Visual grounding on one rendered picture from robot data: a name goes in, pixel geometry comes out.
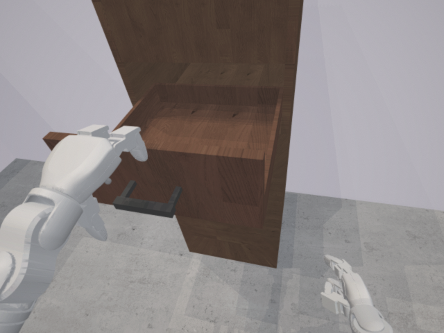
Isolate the robot right forearm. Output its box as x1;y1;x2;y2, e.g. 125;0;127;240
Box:
349;305;393;333

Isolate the robot left forearm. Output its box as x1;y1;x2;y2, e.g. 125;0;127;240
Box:
0;187;83;333

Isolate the robot left hand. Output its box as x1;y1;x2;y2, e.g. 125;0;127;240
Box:
40;124;148;241

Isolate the cabinet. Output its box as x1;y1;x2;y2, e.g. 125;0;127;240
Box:
92;0;304;268

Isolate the robot right hand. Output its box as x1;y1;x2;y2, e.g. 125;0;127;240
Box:
321;255;374;318

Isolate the handle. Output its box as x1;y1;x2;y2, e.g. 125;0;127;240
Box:
112;180;182;218

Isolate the drawer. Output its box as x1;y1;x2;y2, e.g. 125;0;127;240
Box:
43;83;284;229

